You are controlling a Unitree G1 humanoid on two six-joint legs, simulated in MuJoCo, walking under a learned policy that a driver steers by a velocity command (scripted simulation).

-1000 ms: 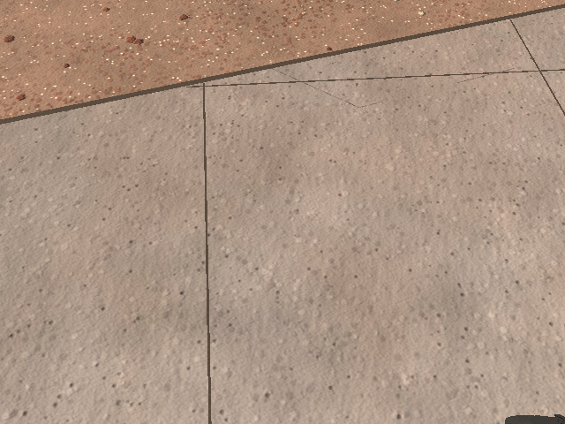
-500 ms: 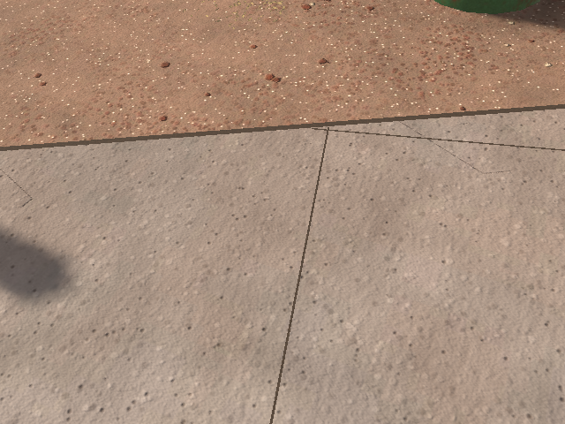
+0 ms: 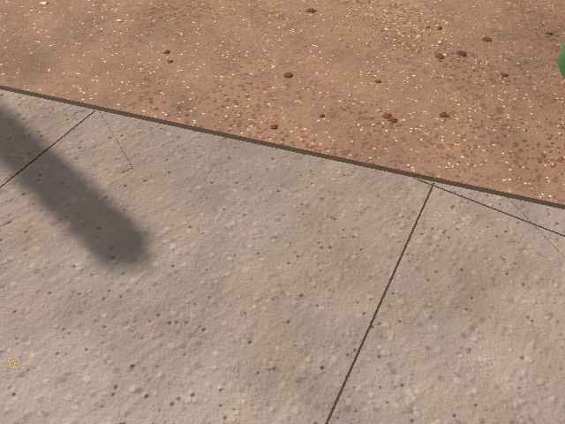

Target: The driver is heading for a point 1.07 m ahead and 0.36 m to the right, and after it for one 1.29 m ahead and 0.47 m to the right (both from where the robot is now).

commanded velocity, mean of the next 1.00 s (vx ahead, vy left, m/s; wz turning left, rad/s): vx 0.48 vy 0.00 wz -0.17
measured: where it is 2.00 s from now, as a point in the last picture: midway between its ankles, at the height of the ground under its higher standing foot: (360, 250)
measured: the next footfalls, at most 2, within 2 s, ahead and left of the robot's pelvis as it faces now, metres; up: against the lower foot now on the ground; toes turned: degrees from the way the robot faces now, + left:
right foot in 0.30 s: +0.35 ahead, -0.12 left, +0.00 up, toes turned +1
left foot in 0.78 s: +0.61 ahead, +0.11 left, +0.00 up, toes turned -10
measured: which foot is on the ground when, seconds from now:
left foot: down 0.00-0.30, up 0.32-0.76, down 0.78-1.00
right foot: up 0.00-0.28, down 0.30-0.78, up 0.80-1.00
